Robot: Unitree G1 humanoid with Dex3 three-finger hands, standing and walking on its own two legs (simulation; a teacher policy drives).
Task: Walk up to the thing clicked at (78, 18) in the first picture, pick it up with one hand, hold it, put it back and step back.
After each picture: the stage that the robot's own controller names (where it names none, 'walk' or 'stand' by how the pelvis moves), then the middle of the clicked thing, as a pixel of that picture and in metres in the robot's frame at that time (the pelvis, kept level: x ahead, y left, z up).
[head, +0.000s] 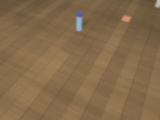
stand; (79, 21) +1.75 +0.04 -0.65
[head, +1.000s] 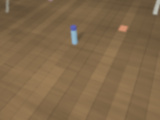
walk; (74, 35) +1.63 +0.21 -0.63
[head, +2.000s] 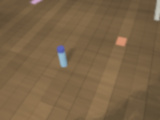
walk; (62, 56) +1.11 +0.28 -0.65
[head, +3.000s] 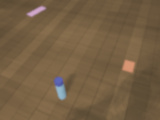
walk; (60, 88) +0.75 +0.24 -0.65
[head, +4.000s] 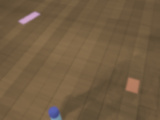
stand; (56, 118) +0.47 +0.23 -0.65
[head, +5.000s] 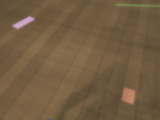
stand; out of the picture +0.41 +0.21 -0.65
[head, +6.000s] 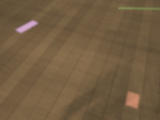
walk; out of the picture +0.39 +0.20 -0.65
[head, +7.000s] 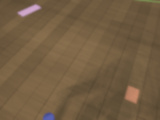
stand; out of the picture +0.40 +0.19 -0.63
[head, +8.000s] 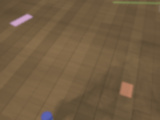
walk; out of the picture +0.44 +0.24 -0.62
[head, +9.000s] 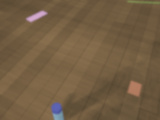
stand; (58, 114) +0.52 +0.19 -0.65
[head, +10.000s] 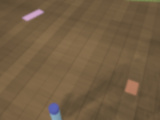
stand; (55, 114) +0.51 +0.20 -0.66
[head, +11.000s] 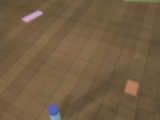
stand; (55, 115) +0.50 +0.21 -0.66
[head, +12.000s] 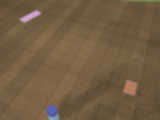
stand; (53, 116) +0.49 +0.22 -0.66
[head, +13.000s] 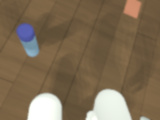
go down; (29, 42) +0.57 +0.22 -0.35
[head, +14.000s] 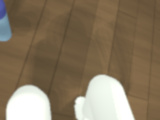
go down; out of the picture +0.58 +0.25 -0.26
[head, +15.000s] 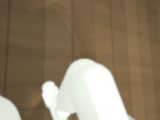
close in; out of the picture +0.56 +0.31 -0.19
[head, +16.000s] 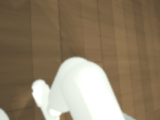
close; out of the picture +0.55 +0.32 -0.19
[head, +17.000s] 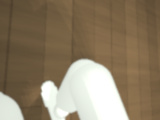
lift; out of the picture +0.55 +0.32 -0.17
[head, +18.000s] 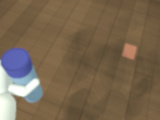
lift; (26, 80) +0.36 +0.19 -0.01
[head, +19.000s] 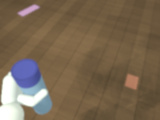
hold; (35, 90) +0.32 +0.17 +0.03
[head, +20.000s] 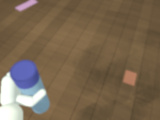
hold; (33, 90) +0.33 +0.17 +0.01
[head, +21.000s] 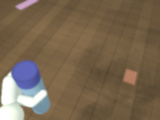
crouch; (34, 91) +0.33 +0.17 +0.00
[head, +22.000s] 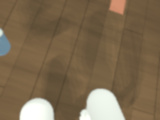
crouch; out of the picture +0.51 +0.24 -0.07
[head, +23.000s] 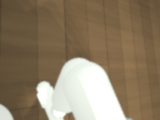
lower; out of the picture +0.52 +0.29 -0.19
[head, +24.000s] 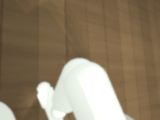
lower; out of the picture +0.52 +0.29 -0.20
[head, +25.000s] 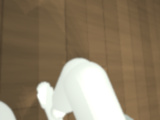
lower; out of the picture +0.52 +0.29 -0.20
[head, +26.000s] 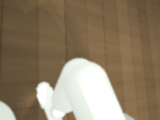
lower; out of the picture +0.52 +0.30 -0.20
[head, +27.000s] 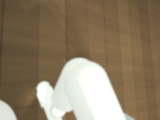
loosen; out of the picture +0.52 +0.29 -0.20
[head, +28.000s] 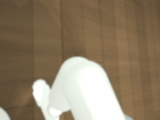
withdraw; out of the picture +0.52 +0.30 -0.20
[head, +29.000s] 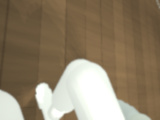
withdraw; out of the picture +0.50 +0.30 -0.21
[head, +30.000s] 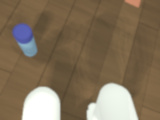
walk; (27, 42) +0.53 +0.22 -0.31
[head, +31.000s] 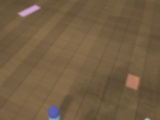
stand; (54, 118) +0.46 +0.18 -0.59
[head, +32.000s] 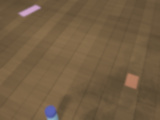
stand; (52, 117) +0.47 +0.20 -0.60
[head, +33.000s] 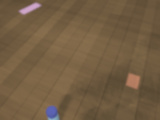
stand; (53, 117) +0.46 +0.19 -0.60
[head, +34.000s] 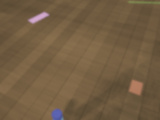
stand; out of the picture +0.48 +0.20 -0.66
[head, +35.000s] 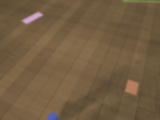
stand; out of the picture +0.45 +0.21 -0.66
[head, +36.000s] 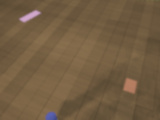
walk; out of the picture +0.44 +0.22 -0.66
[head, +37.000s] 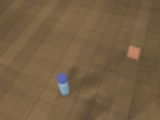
walk; (63, 84) +0.63 +0.17 -0.64
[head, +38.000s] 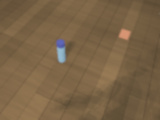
walk; (61, 51) +0.98 +0.17 -0.62
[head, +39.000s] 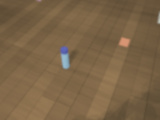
stand; (65, 58) +1.09 +0.20 -0.64
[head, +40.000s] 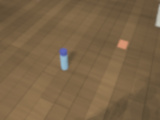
stand; (64, 59) +1.07 +0.18 -0.66
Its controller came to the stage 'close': yes
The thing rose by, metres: 0.67
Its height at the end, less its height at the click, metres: +0.00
